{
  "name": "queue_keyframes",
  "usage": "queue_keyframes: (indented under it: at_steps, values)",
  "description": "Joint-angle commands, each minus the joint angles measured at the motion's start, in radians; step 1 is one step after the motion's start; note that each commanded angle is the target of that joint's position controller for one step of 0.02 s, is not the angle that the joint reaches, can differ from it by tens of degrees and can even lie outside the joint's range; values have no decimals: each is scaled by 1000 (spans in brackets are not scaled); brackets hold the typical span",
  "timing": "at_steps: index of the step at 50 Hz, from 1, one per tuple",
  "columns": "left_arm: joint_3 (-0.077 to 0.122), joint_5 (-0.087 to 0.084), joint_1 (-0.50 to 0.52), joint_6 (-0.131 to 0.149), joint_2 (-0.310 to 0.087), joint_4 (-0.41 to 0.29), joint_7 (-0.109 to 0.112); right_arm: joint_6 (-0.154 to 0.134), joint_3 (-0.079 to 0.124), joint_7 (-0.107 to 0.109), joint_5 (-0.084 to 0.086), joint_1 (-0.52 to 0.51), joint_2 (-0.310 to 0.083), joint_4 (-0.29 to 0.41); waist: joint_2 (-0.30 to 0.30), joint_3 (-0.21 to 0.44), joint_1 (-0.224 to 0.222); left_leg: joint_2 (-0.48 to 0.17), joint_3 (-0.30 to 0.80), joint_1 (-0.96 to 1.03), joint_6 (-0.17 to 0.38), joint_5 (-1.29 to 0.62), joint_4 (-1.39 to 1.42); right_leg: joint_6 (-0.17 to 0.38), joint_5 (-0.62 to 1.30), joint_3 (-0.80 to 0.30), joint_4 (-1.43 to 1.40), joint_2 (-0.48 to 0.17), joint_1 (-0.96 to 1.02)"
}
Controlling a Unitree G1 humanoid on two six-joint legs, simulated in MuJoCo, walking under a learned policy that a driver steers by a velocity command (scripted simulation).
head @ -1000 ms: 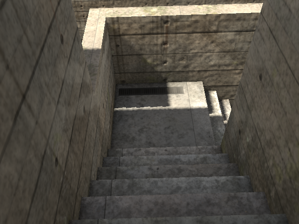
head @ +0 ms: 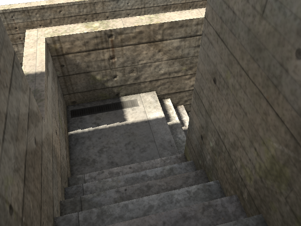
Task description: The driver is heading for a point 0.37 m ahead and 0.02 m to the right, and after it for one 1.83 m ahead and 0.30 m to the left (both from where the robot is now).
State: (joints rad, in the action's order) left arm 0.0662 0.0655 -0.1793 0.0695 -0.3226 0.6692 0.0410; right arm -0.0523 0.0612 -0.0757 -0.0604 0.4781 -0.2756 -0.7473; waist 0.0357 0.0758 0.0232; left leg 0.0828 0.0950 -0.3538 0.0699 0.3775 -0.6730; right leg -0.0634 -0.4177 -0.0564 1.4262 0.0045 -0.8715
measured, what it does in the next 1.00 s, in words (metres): goes down, turning left: right foot, then left foot 0.20 m lower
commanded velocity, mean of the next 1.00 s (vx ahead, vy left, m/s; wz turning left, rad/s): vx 0.43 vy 0.00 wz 0.31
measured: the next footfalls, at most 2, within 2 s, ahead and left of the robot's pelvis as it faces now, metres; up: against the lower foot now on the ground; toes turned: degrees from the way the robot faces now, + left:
right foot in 0.38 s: +0.06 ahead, -0.14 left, +0.00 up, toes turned +14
left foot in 0.82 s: +0.21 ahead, +0.12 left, -0.20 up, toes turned +16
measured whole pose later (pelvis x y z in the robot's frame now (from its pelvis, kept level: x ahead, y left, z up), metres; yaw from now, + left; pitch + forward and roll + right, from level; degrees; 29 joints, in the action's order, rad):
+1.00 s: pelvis +0.21 +0.03 -0.21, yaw +16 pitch +1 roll +3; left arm -0.03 0.07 -0.27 0.05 -0.22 0.84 -0.08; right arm -0.06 0.01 -0.07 -0.10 0.51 -0.22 -1.05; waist -0.02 0.04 0.02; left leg 0.11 -0.05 -0.30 0.09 0.36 -0.63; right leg -0.06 -0.05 -0.07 1.37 -0.13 -0.89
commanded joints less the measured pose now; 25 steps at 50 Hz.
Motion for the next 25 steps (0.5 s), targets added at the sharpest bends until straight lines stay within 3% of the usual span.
queue_keyframes:
  at_steps: [1, 2, 4, 6, 7, 9, 11, 12, 13, 15, 17, 18, 19, 20, 21, 22, 23, 24, 25]
  values:
    - [-22, 16, -83, -33, -32, -68, -66, -35, -1, 13, -15, -176, -119, 81, 35, 9, -119, -160, 211, -242, 137, -658, 135, -2, 246, 59, 251, 12, 64]
    - [-29, -2, -103, -34, -24, -85, -75, -49, -3, 37, -14, -112, -123, 48, 50, -21, -94, -147, 220, -288, 156, -560, 164, -12, 232, 83, 300, 11, 92]
    - [-46, -3, -85, -31, -8, -132, -71, -69, -12, 68, -24, -6, -117, -10, 67, -50, -44, -142, 276, -212, 177, -485, 126, -22, 189, 68, 295, 4, 30]
    - [-59, 10, 8, -35, 3, -185, -60, -81, -15, 73, -25, 45, -103, -31, 79, -29, 20, -163, 376, -7, 184, -497, 33, -37, 169, 22, 160, -18, -100]
    - [-65, 9, 35, -44, 9, -206, -57, -82, -8, 71, -24, 53, -116, -34, 70, -17, 40, -181, 410, 116, 184, -485, -1, -48, 177, 18, 38, -28, -184]
    - [-72, 21, 69, -63, 23, -203, -66, -76, -6, 69, -14, 77, -118, -40, 121, 1, 74, -199, 502, 205, 192, -490, -37, -56, 185, 13, -54, -37, -237]
    - [-79, 58, 12, -69, 35, -126, -93, -66, -15, 45, -17, 120, -118, -93, 109, -18, 83, -191, 582, 105, 202, -86, 46, -38, 115, 15, 21, -42, -158]
    - [-82, 60, -32, -65, 24, -91, -105, -65, -14, 35, -8, 103, -136, -98, 93, -59, 77, -165, 618, 42, 197, 144, 76, -29, 86, 5, -6, -43, -122]
    - [-87, 68, -50, -57, 23, -57, -114, -66, -21, 33, 0, 29, -137, -78, 87, -76, 54, -143, 611, -52, 198, 235, 94, -26, 60, 24, -12, -33, -26]
    - [-88, 57, -13, -30, 11, -31, -129, -65, -28, 37, 6, -109, -140, -31, 92, -77, 56, -108, 578, -161, 212, 246, 75, -26, 57, 51, -105, -20, 135]
    - [-90, 46, -90, -12, 21, 20, -129, -64, -38, 43, 3, -246, -147, 18, 55, -86, 3, -63, 503, -352, 218, 206, -5, -33, 1, 105, -204, 26, 420]
    - [-91, 0, 34, -12, 15, -22, -132, -56, -36, 30, 66, -205, -152, 0, -1, -148, 9, -40, 484, -303, 248, 334, 27, -13, -267, 122, -730, 64, 430]
    - [-80, 15, -126, 1, 12, 62, -128, -49, -32, 15, 31, -247, -175, 15, 10, -96, -33, 8, 454, -419, 259, 195, -75, -9, -114, 265, -549, 160, 717]
    - [-52, 46, -483, 21, -10, 179, -118, -51, -37, -3, -31, -357, -135, 42, -8, -25, -184, 56, 434, -572, 227, -23, -407, 28, 10, 126, -490, 122, 982]
    - [-8, -65, -461, -23, -160, 122, -63, -8, -27, 67, 107, -107, 12, 10, -345, 108, -84, 150, 205, -681, 94, 278, -675, 155, 257, -512, -766, -309, 1153]
    - [8, -118, -503, -35, -157, 144, -47, 10, -6, 86, 48, -235, -93, 15, -157, -27, -137, 110, 128, -857, 47, 353, -741, 204, 89, -821, -942, -380, 1072]
    - [3, -94, -516, -34, -147, 155, -31, 20, 0, 94, 39, -395, -86, 42, -37, -178, -157, 80, 179, -895, 29, 272, -681, 235, 31, -807, -940, -371, 954]
    - [0, -53, -419, -34, -135, 164, -29, 23, -6, 93, 47, -424, -63, 50, -14, -253, -105, 12, 226, -860, 27, 131, -609, 262, 16, -715, -871, -352, 807]
    - [-8, -40, -361, -36, -107, 157, -25, 37, -12, 85, 52, -416, -38, 45, -65, -270, -73, 0, 180, -785, 12, 74, -620, 274, 63, -611, -821, -325, 677]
